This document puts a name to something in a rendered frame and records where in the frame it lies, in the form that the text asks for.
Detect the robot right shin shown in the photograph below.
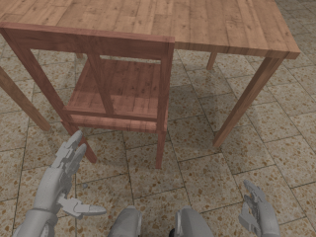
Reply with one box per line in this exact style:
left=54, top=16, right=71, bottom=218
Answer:
left=174, top=205, right=192, bottom=237

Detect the right robot thigh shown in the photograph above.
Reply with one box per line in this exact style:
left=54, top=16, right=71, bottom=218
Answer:
left=175, top=208, right=214, bottom=237

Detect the table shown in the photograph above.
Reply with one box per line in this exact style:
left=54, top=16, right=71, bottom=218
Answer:
left=0, top=0, right=301, bottom=147

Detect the robot left forearm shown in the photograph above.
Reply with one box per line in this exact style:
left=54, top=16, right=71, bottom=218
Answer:
left=12, top=208, right=58, bottom=237

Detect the left robot hand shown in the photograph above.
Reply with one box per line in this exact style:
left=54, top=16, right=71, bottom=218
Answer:
left=33, top=129, right=107, bottom=220

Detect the right robot hand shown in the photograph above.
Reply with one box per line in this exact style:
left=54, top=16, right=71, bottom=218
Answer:
left=238, top=179, right=280, bottom=237

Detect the chair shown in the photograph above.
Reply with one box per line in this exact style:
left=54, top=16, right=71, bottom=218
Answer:
left=0, top=21, right=175, bottom=170

